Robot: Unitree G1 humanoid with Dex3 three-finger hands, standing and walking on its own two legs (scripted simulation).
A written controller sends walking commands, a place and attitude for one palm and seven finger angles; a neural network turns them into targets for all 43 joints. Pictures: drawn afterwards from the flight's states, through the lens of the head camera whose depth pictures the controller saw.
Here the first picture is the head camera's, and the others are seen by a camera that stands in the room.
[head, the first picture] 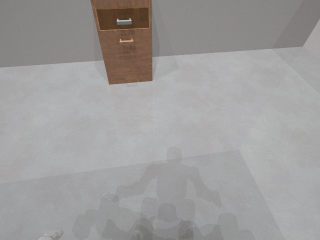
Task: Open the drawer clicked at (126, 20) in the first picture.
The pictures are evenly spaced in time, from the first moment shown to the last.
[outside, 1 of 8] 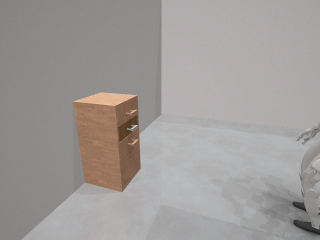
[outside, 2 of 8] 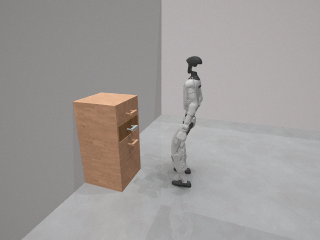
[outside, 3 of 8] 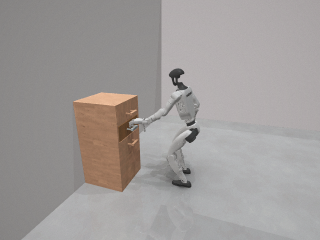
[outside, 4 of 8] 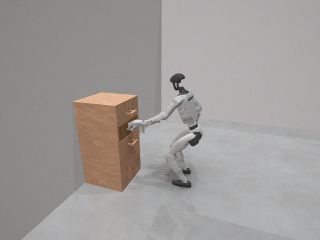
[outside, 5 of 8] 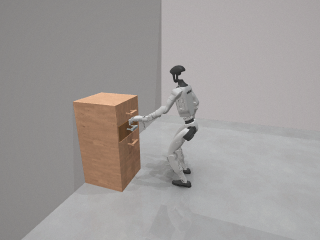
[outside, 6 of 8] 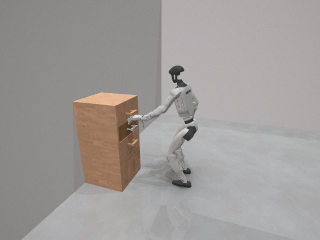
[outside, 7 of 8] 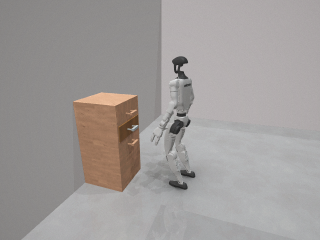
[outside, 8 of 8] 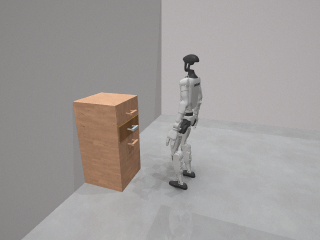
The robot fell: no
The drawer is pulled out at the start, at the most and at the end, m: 0.00 0.01 0.01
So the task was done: no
